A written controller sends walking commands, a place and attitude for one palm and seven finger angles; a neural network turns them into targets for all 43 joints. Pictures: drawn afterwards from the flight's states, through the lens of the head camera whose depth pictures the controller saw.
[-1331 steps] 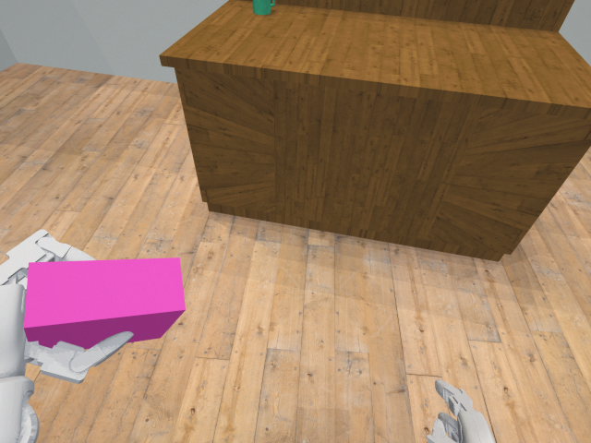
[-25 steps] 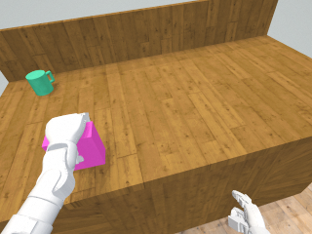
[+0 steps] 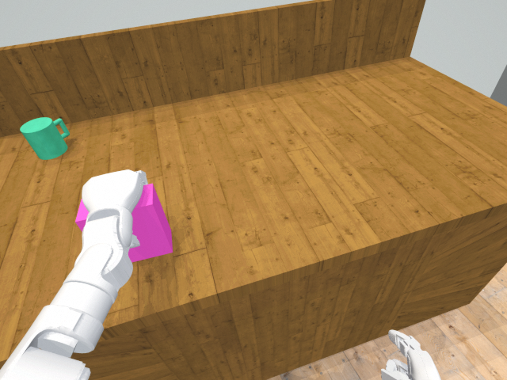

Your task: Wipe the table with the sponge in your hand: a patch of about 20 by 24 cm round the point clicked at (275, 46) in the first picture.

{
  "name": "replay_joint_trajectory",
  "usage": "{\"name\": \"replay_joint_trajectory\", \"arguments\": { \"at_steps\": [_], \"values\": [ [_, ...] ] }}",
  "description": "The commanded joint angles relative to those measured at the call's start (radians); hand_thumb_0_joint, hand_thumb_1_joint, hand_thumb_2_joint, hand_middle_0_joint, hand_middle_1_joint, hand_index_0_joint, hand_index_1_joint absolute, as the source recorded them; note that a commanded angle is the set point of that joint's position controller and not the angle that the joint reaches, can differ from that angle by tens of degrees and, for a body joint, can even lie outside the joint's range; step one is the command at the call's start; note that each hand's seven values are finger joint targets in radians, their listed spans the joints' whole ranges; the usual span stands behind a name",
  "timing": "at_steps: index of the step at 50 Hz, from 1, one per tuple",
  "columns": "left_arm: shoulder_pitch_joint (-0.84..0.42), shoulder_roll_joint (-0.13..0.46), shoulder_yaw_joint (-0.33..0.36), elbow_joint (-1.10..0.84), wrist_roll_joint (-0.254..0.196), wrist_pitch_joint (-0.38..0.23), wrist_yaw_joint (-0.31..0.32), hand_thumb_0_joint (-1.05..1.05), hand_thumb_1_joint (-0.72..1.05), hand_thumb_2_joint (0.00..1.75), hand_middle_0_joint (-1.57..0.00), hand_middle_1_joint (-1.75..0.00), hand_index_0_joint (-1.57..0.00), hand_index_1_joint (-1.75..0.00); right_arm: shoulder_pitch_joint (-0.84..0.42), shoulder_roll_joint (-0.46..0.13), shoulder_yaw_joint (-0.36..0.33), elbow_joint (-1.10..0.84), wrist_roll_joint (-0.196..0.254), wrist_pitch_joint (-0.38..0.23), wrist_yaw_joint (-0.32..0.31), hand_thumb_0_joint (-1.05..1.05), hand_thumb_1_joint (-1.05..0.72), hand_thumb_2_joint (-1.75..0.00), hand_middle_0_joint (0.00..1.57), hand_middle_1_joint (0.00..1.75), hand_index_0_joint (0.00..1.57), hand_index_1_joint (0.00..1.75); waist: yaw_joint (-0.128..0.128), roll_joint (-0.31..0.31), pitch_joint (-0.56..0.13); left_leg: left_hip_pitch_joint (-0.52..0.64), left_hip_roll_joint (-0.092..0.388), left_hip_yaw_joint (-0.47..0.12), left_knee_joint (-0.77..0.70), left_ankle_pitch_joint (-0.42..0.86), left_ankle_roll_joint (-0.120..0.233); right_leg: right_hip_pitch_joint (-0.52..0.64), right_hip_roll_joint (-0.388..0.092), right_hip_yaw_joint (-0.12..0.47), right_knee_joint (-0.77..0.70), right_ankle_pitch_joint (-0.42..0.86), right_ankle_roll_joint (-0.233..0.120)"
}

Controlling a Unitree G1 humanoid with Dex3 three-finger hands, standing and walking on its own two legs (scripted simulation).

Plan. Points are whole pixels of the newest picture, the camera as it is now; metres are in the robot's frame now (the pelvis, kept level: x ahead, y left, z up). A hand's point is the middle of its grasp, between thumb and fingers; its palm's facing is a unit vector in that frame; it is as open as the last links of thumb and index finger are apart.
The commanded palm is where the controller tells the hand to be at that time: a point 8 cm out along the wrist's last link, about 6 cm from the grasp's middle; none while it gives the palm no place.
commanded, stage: wipe forward along the third lane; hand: left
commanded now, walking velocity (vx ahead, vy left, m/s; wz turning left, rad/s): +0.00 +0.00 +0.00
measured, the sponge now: (133, 234) +0.34 +0.27 +0.05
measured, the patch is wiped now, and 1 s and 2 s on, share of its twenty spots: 0.90 1.00 1.00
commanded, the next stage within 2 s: wipe back along the third lane in 1.28 s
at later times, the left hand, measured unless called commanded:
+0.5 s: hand (130, 192) +0.40 +0.28 +0.10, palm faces -0.08 +0.01 -1.00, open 9.9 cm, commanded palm +0.39 +0.27 +0.13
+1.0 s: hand (129, 173) +0.45 +0.31 +0.10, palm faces -0.10 +0.01 -1.00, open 9.9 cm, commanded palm +0.44 +0.30 +0.13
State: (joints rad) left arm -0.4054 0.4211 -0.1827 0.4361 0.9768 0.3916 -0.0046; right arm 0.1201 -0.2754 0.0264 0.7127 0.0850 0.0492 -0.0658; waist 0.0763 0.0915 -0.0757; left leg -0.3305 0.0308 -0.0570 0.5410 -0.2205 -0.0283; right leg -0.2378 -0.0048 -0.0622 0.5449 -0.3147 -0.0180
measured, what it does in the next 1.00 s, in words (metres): stands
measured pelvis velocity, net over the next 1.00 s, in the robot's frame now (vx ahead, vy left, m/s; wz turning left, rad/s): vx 0.00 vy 0.02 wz -0.04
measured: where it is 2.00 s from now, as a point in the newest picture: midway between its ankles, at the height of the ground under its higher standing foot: outside the picture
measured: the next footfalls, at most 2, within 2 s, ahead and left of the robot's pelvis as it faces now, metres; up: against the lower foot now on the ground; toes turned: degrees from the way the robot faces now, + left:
none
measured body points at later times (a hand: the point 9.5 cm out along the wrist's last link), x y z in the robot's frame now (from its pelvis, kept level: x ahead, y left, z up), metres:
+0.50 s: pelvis -0.01 +0.00 +0.00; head +0.00 -0.03 +0.44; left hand +0.40 +0.28 +0.15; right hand +0.09 -0.27 -0.14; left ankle +0.04 +0.15 -0.73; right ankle -0.02 -0.11 -0.73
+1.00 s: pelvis +0.00 +0.02 -0.01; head +0.03 +0.01 +0.44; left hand +0.45 +0.30 +0.15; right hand +0.06 -0.26 -0.14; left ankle +0.04 +0.15 -0.73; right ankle -0.02 -0.11 -0.73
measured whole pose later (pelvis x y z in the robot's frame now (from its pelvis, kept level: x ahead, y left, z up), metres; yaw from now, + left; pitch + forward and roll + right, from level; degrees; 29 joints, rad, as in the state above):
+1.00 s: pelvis +0.00 +0.02 -0.01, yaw -2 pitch +10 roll -2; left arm -0.86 0.56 -0.05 1.07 1.05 0.22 0.07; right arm 0.28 -0.28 0.00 0.74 0.07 0.09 -0.04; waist -0.05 0.06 -0.12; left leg -0.56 0.05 -0.03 0.63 -0.24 -0.01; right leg -0.46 0.01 -0.03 0.59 -0.30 0.00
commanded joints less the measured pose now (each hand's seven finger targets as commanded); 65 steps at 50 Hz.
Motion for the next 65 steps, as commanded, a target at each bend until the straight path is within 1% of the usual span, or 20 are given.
{"name": "replay_joint_trajectory", "arguments": {
  "at_steps": [1,4,5,7,9,11,14,17,19,26,29,30,40,44,48,49,56,62,64,65],
  "values": [
    [-0.352,0.175,0.078,0.027,0.01,-0.036,0.026,0.0,0.1,1.3,-1.2,-1.6,-1.2,-1.6,-0.106,-0.105,-0.039,-0.139,0.003,-0.046,-0.014,0.0,-0.9,-0.9,0.2,0.3,0.2,0.3,-0.051,-0.154,-0.1,0.083,-0.075,0.057,-0.044,0.035,0.066,-0.086,0.038,0.015,-0.129,0.131,-0.026],
    [-0.361,0.228,0.123,0.073,0.02,-0.057,0.029,0.0,0.1,1.3,-1.2,-1.6,-1.2,-1.6,-0.086,-0.115,-0.045,-0.138,0.001,-0.037,-0.014,0.0,-0.9,-0.9,0.2,0.3,0.2,0.3,-0.042,-0.137,-0.129,0.072,-0.074,0.053,-0.04,0.041,0.065,-0.081,0.04,0.029,-0.128,0.143,-0.031],
    [-0.371,0.187,0.083,0.078,0.015,-0.066,0.029,0.0,0.1,1.3,-1.2,-1.6,-1.2,-1.6,-0.074,-0.111,-0.047,-0.144,0.002,-0.038,-0.013,0.0,-0.9,-0.9,0.2,0.3,0.2,0.3,-0.051,-0.136,-0.142,0.066,-0.079,0.059,-0.031,0.047,0.068,-0.075,0.037,0.023,-0.12,0.157,-0.025],
    [-0.381,0.199,0.09,0.144,0.02,-0.074,0.031,0.0,0.1,1.3,-1.2,-1.6,-1.2,-1.6,-0.05,-0.119,-0.05,-0.13,0.001,-0.032,-0.011,0.0,-0.9,-0.9,0.2,0.3,0.2,0.3,-0.061,-0.154,-0.128,0.049,-0.075,0.063,-0.022,0.043,0.069,-0.093,0.037,0.028,-0.121,0.167,-0.021],
    [-0.402,0.287,0.158,0.191,0.028,-0.084,0.031,0.0,0.1,1.3,-1.2,-1.6,-1.2,-1.6,-0.033,-0.129,-0.052,-0.121,0.0,-0.024,-0.013,0.0,-0.9,-0.9,0.2,0.3,0.2,0.3,-0.057,-0.16,-0.12,0.023,-0.071,0.056,-0.026,0.036,0.067,-0.094,0.038,0.038,-0.125,0.159,-0.024],
    [-0.452,0.222,0.096,0.196,0.031,-0.106,0.034,0.0,0.1,1.3,-1.2,-1.6,-1.2,-1.6,-0.016,-0.123,-0.057,-0.126,0.003,-0.026,-0.011,0.0,-0.9,-0.9,0.2,0.3,0.2,0.3,-0.077,-0.148,-0.133,0.026,-0.075,0.061,-0.012,0.034,0.071,-0.114,0.037,0.032,-0.116,0.158,-0.019],
    [-0.446,0.275,0.147,0.229,0.036,-0.123,0.04,0.0,0.1,1.3,-1.2,-1.6,-1.2,-1.6,0.006,-0.127,-0.063,-0.124,0.0,-0.02,-0.007,0.0,-0.9,-0.9,0.2,0.3,0.2,0.3,-0.064,-0.15,-0.171,0.012,-0.072,0.056,-0.009,0.052,0.071,-0.093,0.039,0.04,-0.113,0.186,-0.023],
    [-0.474,0.258,0.127,0.268,0.035,-0.138,0.053,0.0,0.1,1.3,-1.2,-1.6,-1.2,-1.6,0.026,-0.131,-0.068,-0.118,0.001,-0.015,-0.004,0.0,-0.9,-0.9,0.2,0.3,0.2,0.3,-0.084,-0.155,-0.164,-0.004,-0.07,0.063,0.001,0.041,0.075,-0.112,0.037,0.04,-0.107,0.182,-0.015],
    [-0.472,0.269,0.145,0.275,0.031,-0.144,0.057,0.0,0.1,1.3,-1.2,-1.6,-1.2,-1.6,0.029,-0.129,-0.068,-0.123,0.002,-0.013,-0.001,0.0,-0.9,-0.9,0.2,0.3,0.2,0.3,-0.072,-0.151,-0.175,-0.012,-0.069,0.055,-0.008,0.05,0.074,-0.107,0.041,0.037,-0.108,0.185,-0.021],
    [-0.6,0.278,0.122,0.377,0.053,-0.154,0.088,0.0,0.1,1.3,-1.2,-1.6,-1.2,-1.6,0.075,-0.135,-0.074,-0.093,0.0,-0.009,0.0,0.0,-0.9,-0.9,0.2,0.3,0.2,0.3,-0.11,-0.138,-0.162,-0.029,-0.064,0.056,-0.001,-0.004,0.077,-0.166,0.043,0.033,-0.107,0.095,-0.015],
    [-0.652,0.333,0.158,0.406,0.06,-0.156,0.093,0.0,0.1,1.3,-1.2,-1.6,-1.2,-1.6,0.079,-0.138,-0.071,-0.087,0.0,-0.008,-0.001,0.0,-0.9,-0.9,0.2,0.3,0.2,0.3,-0.11,-0.124,-0.187,-0.041,-0.059,0.048,-0.005,-0.004,0.075,-0.169,0.044,0.037,-0.104,0.088,-0.018],
    [-0.681,0.307,0.124,0.419,0.062,-0.157,0.096,0.0,0.1,1.3,-1.2,-1.6,-1.2,-1.6,0.092,-0.138,-0.072,-0.083,0.0,-0.009,0.001,0.0,-0.9,-0.9,0.2,0.3,0.2,0.3,-0.127,-0.118,-0.181,-0.035,-0.06,0.052,0.004,-0.007,0.078,-0.182,0.045,0.034,-0.098,0.088,-0.014],
    [-0.713,0.376,0.167,0.513,0.09,-0.16,0.105,0.0,0.1,1.3,-1.2,-1.6,-1.2,-1.6,0.137,-0.147,-0.074,-0.077,-0.01,0.002,0.009,0.0,-0.9,-0.9,0.2,0.3,0.2,0.3,-0.132,-0.11,-0.224,-0.058,-0.051,0.053,0.023,0.03,0.076,-0.186,0.049,0.03,-0.077,0.133,-0.015],
    [-0.727,0.364,0.164,0.515,0.094,-0.159,0.104,0.0,0.1,1.3,-1.2,-1.6,-1.2,-1.6,0.141,-0.145,-0.077,-0.081,-0.012,0.005,0.014,0.0,-0.9,-0.9,0.2,0.3,0.2,0.3,-0.128,-0.096,-0.242,-0.052,-0.047,0.05,0.022,0.052,0.076,-0.193,0.052,0.026,-0.074,0.152,-0.02],
    [-0.788,0.397,0.157,0.564,0.107,-0.149,0.101,0.0,0.1,1.3,-1.2,-1.6,-1.2,-1.6,0.163,-0.154,-0.075,-0.068,-0.012,0.008,0.013,0.0,-0.9,-0.9,0.2,0.3,0.2,0.3,-0.155,-0.105,-0.204,-0.074,-0.046,0.051,0.022,0.012,0.076,-0.229,0.053,0.023,-0.078,0.106,-0.013],
    [-0.801,0.418,0.18,0.556,0.105,-0.154,0.098,0.0,0.1,1.3,-1.2,-1.6,-1.2,-1.6,0.163,-0.154,-0.075,-0.067,-0.014,0.006,0.012,0.0,-0.9,-0.9,0.2,0.3,0.2,0.3,-0.145,-0.088,-0.227,-0.067,-0.043,0.046,0.018,0.033,0.076,-0.22,0.053,0.026,-0.076,0.125,-0.019],
    [-0.871,0.398,0.141,0.597,0.129,-0.164,0.089,0.0,0.1,1.3,-1.2,-1.6,-1.2,-1.6,0.217,-0.156,-0.083,-0.052,-0.022,0.001,0.016,0.0,-0.9,-0.9,0.2,0.3,0.2,0.3,-0.173,-0.051,-0.273,-0.039,-0.036,0.039,0.039,0.054,0.075,-0.27,0.061,0.017,-0.052,0.127,-0.02],
    [-0.908,0.463,0.174,0.632,0.139,-0.17,0.087,0.0,0.1,1.3,-1.2,-1.6,-1.2,-1.6,0.254,-0.164,-0.086,-0.037,-0.029,0.006,0.019,0.0,-0.9,-0.9,0.2,0.3,0.2,0.3,-0.181,-0.067,-0.309,-0.055,-0.033,0.044,0.06,0.101,0.077,-0.258,0.062,0.021,-0.045,0.178,-0.017],
    [-0.9,0.489,0.202,0.636,0.138,-0.173,0.08,0.0,0.1,1.3,-1.2,-1.6,-1.2,-1.6,0.257,-0.166,-0.086,-0.04,-0.032,0.009,0.02,0.0,-0.9,-0.9,0.2,0.3,0.2,0.3,-0.167,-0.054,-0.326,-0.053,-0.03,0.038,0.059,0.136,0.074,-0.248,0.063,0.02,-0.04,0.206,-0.025],
    [-0.908,0.479,0.18,0.642,0.147,-0.172,0.078,0.0,0.1,1.3,-1.2,-1.6,-1.2,-1.6,0.268,-0.166,-0.087,-0.036,-0.032,0.011,0.021,0.0,-0.9,-0.9,0.2,0.3,0.2,0.3,-0.18,-0.038,-0.328,-0.042,-0.031,0.04,0.067,0.143,0.075,-0.261,0.064,0.019,-0.034,0.207,-0.022]
  ]
}}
